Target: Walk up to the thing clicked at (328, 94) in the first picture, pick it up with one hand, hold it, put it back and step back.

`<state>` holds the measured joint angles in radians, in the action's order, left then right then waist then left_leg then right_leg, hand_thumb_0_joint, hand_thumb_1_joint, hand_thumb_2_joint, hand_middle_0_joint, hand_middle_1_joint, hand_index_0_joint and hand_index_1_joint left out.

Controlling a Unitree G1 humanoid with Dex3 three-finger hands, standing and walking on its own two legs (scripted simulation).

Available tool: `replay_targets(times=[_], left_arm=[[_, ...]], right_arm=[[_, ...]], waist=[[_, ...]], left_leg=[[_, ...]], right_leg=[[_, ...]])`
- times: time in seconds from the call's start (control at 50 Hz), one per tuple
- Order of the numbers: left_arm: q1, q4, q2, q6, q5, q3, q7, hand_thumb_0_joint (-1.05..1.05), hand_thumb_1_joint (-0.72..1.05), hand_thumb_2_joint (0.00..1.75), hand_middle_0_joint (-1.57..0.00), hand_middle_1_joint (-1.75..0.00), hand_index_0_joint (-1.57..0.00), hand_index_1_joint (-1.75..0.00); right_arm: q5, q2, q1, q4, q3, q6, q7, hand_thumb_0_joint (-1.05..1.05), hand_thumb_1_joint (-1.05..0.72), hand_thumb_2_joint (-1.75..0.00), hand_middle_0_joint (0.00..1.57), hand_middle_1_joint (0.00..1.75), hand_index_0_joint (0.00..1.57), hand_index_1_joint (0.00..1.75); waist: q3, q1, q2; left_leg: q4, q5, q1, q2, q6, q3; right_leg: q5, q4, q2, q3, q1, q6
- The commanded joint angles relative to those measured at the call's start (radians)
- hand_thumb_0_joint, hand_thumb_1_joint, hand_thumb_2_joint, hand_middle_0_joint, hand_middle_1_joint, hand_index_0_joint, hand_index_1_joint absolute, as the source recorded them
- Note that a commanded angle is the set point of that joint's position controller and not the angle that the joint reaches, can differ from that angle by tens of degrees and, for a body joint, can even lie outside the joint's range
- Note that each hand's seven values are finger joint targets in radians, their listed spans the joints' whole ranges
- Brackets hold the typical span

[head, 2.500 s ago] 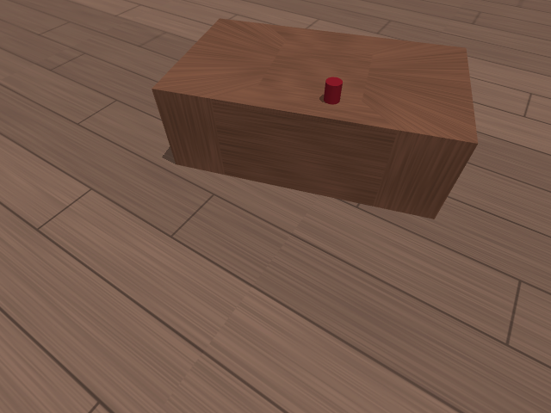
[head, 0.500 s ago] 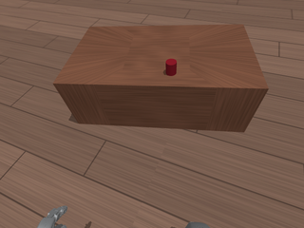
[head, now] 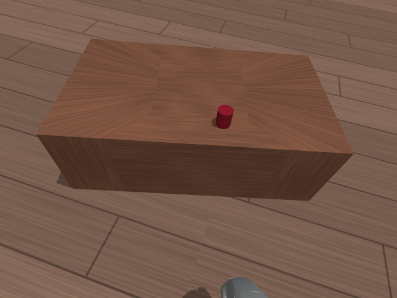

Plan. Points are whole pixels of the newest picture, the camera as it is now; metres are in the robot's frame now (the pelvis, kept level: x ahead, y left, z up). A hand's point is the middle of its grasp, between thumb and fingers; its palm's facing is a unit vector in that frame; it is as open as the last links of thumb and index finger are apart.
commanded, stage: walk up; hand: right
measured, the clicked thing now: (224, 117) +0.84 -0.14 -0.28
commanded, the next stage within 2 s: none
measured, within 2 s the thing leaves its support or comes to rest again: neither
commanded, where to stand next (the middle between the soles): +0.41 +0.09 m, yaw -3 degrees
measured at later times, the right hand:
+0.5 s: hand (291, 248) +0.25 -0.24 -0.15, palm faces +0.00 +0.96 -0.29, open 7.4 cm
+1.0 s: hand (254, 211) +0.34 -0.15 -0.13, palm faces +0.01 +0.91 -0.41, open 7.4 cm
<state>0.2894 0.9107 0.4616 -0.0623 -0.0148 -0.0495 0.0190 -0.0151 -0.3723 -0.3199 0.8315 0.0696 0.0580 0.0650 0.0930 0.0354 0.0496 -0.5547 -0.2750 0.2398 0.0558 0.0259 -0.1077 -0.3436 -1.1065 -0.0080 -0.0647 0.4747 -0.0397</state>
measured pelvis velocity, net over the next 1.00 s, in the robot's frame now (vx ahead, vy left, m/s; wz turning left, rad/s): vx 0.30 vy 0.12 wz -0.05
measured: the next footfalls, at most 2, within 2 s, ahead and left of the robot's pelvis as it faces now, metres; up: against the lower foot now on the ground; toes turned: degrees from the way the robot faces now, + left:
right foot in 0.26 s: +0.25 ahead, -0.09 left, +0.00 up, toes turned -5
left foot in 0.70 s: +0.38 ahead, +0.23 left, +0.00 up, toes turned +0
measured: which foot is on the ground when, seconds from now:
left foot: down 0.00-0.30, up 0.32-0.68, down 0.70-1.00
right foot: up 0.00-0.24, down 0.26-0.74, up 0.76-1.00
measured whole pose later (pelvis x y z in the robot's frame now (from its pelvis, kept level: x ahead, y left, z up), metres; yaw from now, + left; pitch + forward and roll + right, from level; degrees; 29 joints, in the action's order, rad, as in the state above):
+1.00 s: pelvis +0.30 +0.12 +0.00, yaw -3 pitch -3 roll -1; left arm 0.28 0.90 0.42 -0.03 0.00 -0.04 0.02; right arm -0.01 -0.38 -0.31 0.85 0.03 0.05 0.03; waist 0.12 0.01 0.05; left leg -0.55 -0.26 0.25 0.04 0.03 -0.09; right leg -0.34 -0.89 -0.05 -0.02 0.46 -0.01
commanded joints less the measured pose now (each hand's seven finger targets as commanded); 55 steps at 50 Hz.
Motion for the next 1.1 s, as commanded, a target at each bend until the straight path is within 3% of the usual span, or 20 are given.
replay_targets(times=[0.0, 0.14, 0.22, 0.24, 0.26, 0.28, 0.3, 0.38, 0.44, 0.58, 0.66, 0.68, 0.7, 0.72, 0.74, 0.76, 0.82, 0.94, 1.0, 1.08], left_arm=[[0.077, -0.060, 0.142, -0.011, -0.006, -0.043, -0.004, 0.00, 0.90, 0.90, -0.20, -0.30, -0.20, -0.30], [-0.079, -0.136, 0.102, -0.017, 0.008, -0.038, 0.003, 0.00, 0.90, 0.90, -0.20, -0.30, -0.20, -0.30], [0.082, -0.084, 0.126, -0.032, 0.015, -0.064, -0.012, 0.00, 0.90, 0.90, -0.20, -0.30, -0.20, -0.30], [0.182, -0.066, 0.172, -0.040, 0.021, -0.083, -0.024, 0.00, 0.90, 0.90, -0.20, -0.30, -0.20, -0.30], [0.232, -0.073, 0.255, -0.048, 0.025, -0.110, -0.035, 0.00, 0.90, 0.90, -0.20, -0.30, -0.20, -0.30], [0.207, -0.099, 0.282, -0.046, 0.018, -0.107, -0.041, 0.00, 0.90, 0.90, -0.20, -0.30, -0.20, -0.30], [0.148, -0.108, 0.293, -0.040, 0.006, -0.108, -0.045, 0.00, 0.90, 0.90, -0.20, -0.30, -0.20, -0.30], [0.043, -0.129, 0.201, -0.055, 0.001, -0.077, -0.043, 0.00, 0.90, 0.90, -0.20, -0.30, -0.20, -0.30], [0.044, -0.137, 0.187, -0.067, 0.014, -0.072, -0.032, 0.00, 0.90, 0.90, -0.20, -0.30, -0.20, -0.30], [0.030, -0.155, 0.240, -0.058, 0.035, -0.092, -0.014, 0.00, 0.90, 0.90, -0.20, -0.30, -0.20, -0.30], [-0.007, -0.159, 0.225, -0.036, 0.033, -0.074, -0.014, 0.00, 0.90, 0.90, -0.20, -0.30, -0.20, -0.30], [0.003, -0.161, 0.177, -0.029, 0.040, -0.055, -0.017, 0.00, 0.90, 0.90, -0.20, -0.30, -0.20, -0.30], [0.073, -0.161, 0.097, -0.025, 0.028, -0.030, -0.015, 0.00, 0.90, 0.90, -0.20, -0.30, -0.20, -0.30], [0.092, -0.159, 0.072, -0.019, 0.012, -0.021, -0.020, 0.00, 0.90, 0.90, -0.20, -0.30, -0.20, -0.30], [0.079, -0.128, 0.171, -0.012, 0.022, -0.046, -0.037, 0.00, 0.90, 0.90, -0.20, -0.30, -0.20, -0.30], [0.057, -0.125, 0.197, -0.012, 0.022, -0.046, -0.040, 0.00, 0.90, 0.90, -0.20, -0.30, -0.20, -0.30], [0.127, -0.062, 0.182, -0.004, 0.007, -0.048, -0.021, 0.00, 0.90, 0.90, -0.20, -0.30, -0.20, -0.30], [0.067, -0.054, 0.110, 0.024, 0.020, -0.033, -0.021, 0.00, 0.90, 0.90, -0.20, -0.30, -0.20, -0.30], [0.011, -0.052, 0.087, 0.027, 0.018, -0.032, -0.029, 0.00, 0.90, 0.90, -0.20, -0.30, -0.20, -0.30], [0.010, -0.026, 0.086, 0.031, 0.023, -0.031, -0.030, 0.00, 0.90, 0.90, -0.20, -0.30, -0.20, -0.30]], right_arm=[[0.006, -0.268, -0.029, -0.079, 0.077, 0.034, -0.026, 0.00, -0.90, -0.90, 0.20, 0.30, 0.20, 0.30], [-0.007, -0.259, -0.068, -0.106, 0.078, 0.010, -0.026, 0.00, -0.90, -0.90, 0.20, 0.30, 0.20, 0.30], [0.003, -0.234, -0.037, -0.143, 0.063, -0.006, -0.028, 0.00, -0.90, -0.90, 0.20, 0.30, 0.20, 0.30], [0.005, -0.200, -0.046, -0.151, 0.051, -0.006, -0.025, 0.00, -0.90, -0.90, 0.20, 0.30, 0.20, 0.30], [0.006, -0.144, -0.113, -0.164, 0.030, -0.005, -0.021, 0.00, -0.90, -0.90, 0.20, 0.30, 0.20, 0.30], [0.005, -0.207, -0.120, -0.148, 0.040, -0.018, -0.024, 0.00, -0.90, -0.90, 0.20, 0.30, 0.20, 0.30], [-0.004, -0.276, -0.090, -0.135, 0.057, -0.029, -0.032, 0.00, -0.90, -0.90, 0.20, 0.30, 0.20, 0.30], [0.015, -0.228, -0.086, -0.079, 0.049, -0.036, -0.021, 0.00, -0.90, -0.90, 0.20, 0.30, 0.20, 0.30], [0.005, -0.205, -0.077, -0.070, 0.051, -0.044, -0.005, 0.00, -0.90, -0.90, 0.20, 0.30, 0.20, 0.30], [-0.009, -0.216, 0.068, -0.093, 0.068, -0.022, 0.022, 0.00, -0.90, -0.90, 0.20, 0.30, 0.20, 0.30], [-0.016, -0.224, -0.031, -0.038, 0.076, -0.007, 0.004, 0.00, -0.90, -0.90, 0.20, 0.30, 0.20, 0.30], [-0.017, -0.253, -0.130, 0.000, 0.087, 0.000, -0.009, 0.00, -0.90, -0.90, 0.20, 0.30, 0.20, 0.30], [-0.025, -0.324, -0.182, 0.010, 0.104, 0.009, -0.021, 0.00, -0.90, -0.90, 0.20, 0.30, 0.20, 0.30], [-0.021, -0.385, -0.149, -0.024, 0.108, 0.015, -0.026, 0.00, -0.90, -0.90, 0.20, 0.30, 0.20, 0.30], [0.004, -0.406, -0.103, -0.031, 0.110, 0.011, -0.023, 0.00, -0.90, -0.90, 0.20, 0.30, 0.20, 0.30], [0.007, -0.385, -0.065, -0.039, 0.103, 0.005, -0.028, 0.00, -0.90, -0.90, 0.20, 0.30, 0.20, 0.30], [0.006, -0.279, 0.034, -0.063, 0.060, 0.017, -0.042, 0.00, -0.90, -0.90, 0.20, 0.30, 0.20, 0.30], [0.006, -0.267, 0.009, -0.053, 0.045, 0.019, -0.063, 0.00, -0.90, -0.90, 0.20, 0.30, 0.20, 0.30], [0.012, -0.254, 0.009, -0.046, 0.032, 0.012, -0.074, 0.00, -0.90, -0.90, 0.20, 0.30, 0.20, 0.30], [0.029, -0.259, 0.071, -0.047, 0.026, -0.010, -0.083, 0.00, -0.90, -0.90, 0.20, 0.30, 0.20, 0.30]], waist=[[-0.043, -0.021, -0.238], [-0.023, 0.024, -0.188], [-0.119, -0.075, -0.044], [-0.195, -0.130, 0.052], [-0.268, -0.125, 0.216], [-0.229, -0.123, 0.134], [-0.192, -0.113, 0.090], [-0.022, -0.036, 0.024], [-0.010, -0.031, 0.071], [-0.005, -0.065, 0.131], [-0.065, 0.015, 0.068], [-0.110, 0.058, -0.045], [-0.136, 0.067, -0.302], [-0.088, 0.041, -0.390], [-0.050, 0.028, -0.309], [0.000, 0.010, -0.269], [-0.003, -0.047, -0.217], [-0.068, -0.035, -0.217], [-0.093, -0.031, -0.209], [-0.147, -0.057, -0.156]], left_leg=[[0.264, 0.275, -0.153, 0.182, 0.125, 0.187], [0.192, 0.514, -0.170, 0.172, 0.126, 0.092], [-0.083, 0.449, -0.071, 0.132, 0.103, 0.066], [-0.292, 0.337, -0.013, 0.070, 0.082, 0.032], [-0.490, -0.088, 0.220, -0.037, 0.038, 0.023], [-0.593, -0.294, 0.354, -0.076, 0.017, 0.120], [-0.680, -0.311, 0.388, -0.027, 0.017, 0.172], [-0.591, -0.102, 0.311, 0.013, -0.005, 0.227], [-0.513, -0.019, 0.265, 0.006, -0.028, 0.177], [-0.128, 0.051, 0.140, 0.068, -0.042, 0.104], [-0.022, 0.035, -0.093, 0.003, -0.014, 0.039], [0.004, -0.030, -0.198, -0.010, 0.005, 0.073], [0.173, -0.222, -0.250, 0.135, 0.053, 0.297], [0.327, -0.271, -0.246, 0.329, 0.128, 0.683], [0.310, -0.289, -0.132, 0.382, 0.212, 0.723], [0.310, -0.259, -0.041, 0.377, 0.244, 0.672], [0.256, 0.041, -0.001, 0.189, 0.126, 0.299], [0.153, 0.466, -0.054, 0.214, 0.182, 0.190], [0.056, 0.744, -0.027, 0.207, 0.156, 0.160], [-0.059, 0.570, -0.002, 0.184, 0.122, 0.166]], right_leg=[[0.074, 0.120, -0.034, 0.015, 0.094, 0.024], [0.159, 0.457, -0.022, 0.144, -0.011, 0.004], [0.237, 0.621, 0.021, 0.148, -0.360, -0.021], [0.211, 0.682, -0.032, 0.074, -0.502, -0.042], [0.189, 0.696, -0.285, -0.324, -0.689, -0.126], [0.077, 0.788, -0.428, -0.596, -0.663, -0.216], [-0.039, 0.801, -0.475, -0.680, -0.587, -0.305], [0.229, 0.810, -0.259, -0.211, -0.319, -0.145], [0.342, 0.809, -0.206, -0.073, -0.239, -0.163], [-0.067, 0.805, -0.210, -0.032, -0.140, -0.157], [0.002, 0.625, -0.207, -0.020, -0.047, -0.125], [0.060, 0.425, -0.165, 0.004, -0.013, -0.097], [0.048, 0.131, -0.061, 0.102, 0.069, -0.049], [-0.179, 0.006, 0.080, 0.100, 0.251, -0.009], [-0.221, -0.061, -0.003, 0.003, 0.197, -0.021], [-0.202, -0.097, -0.030, -0.007, 0.187, -0.022], [-0.044, 0.026, -0.058, -0.017, 0.077, -0.010], [0.023, 0.257, -0.058, 0.049, -0.020, 0.032], [0.061, 0.327, -0.028, 0.090, -0.118, 0.014], [0.177, 0.558, -0.007, 0.098, -0.263, -0.021]])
